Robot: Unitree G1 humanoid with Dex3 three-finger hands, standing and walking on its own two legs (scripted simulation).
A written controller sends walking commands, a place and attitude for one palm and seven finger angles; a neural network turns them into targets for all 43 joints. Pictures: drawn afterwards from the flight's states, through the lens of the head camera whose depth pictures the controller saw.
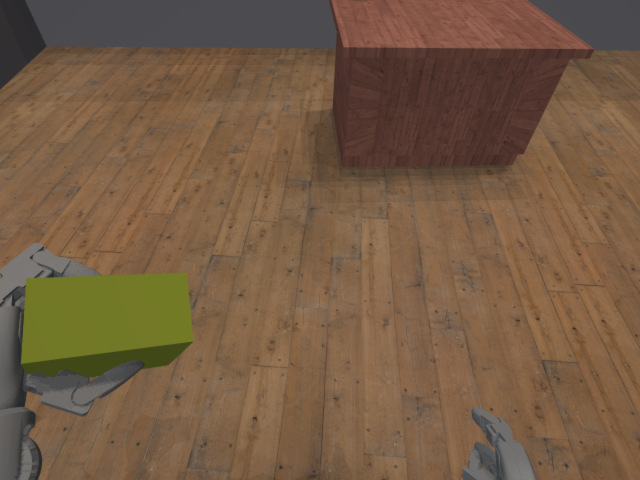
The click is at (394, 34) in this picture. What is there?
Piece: table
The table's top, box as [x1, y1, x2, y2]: [329, 0, 594, 58]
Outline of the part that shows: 329,0 343,56 589,58 594,49 527,0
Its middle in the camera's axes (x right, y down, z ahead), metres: +0.59 -1.02 +1.82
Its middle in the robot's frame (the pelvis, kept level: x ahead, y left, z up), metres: +2.06 -0.48 -0.14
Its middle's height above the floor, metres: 0.63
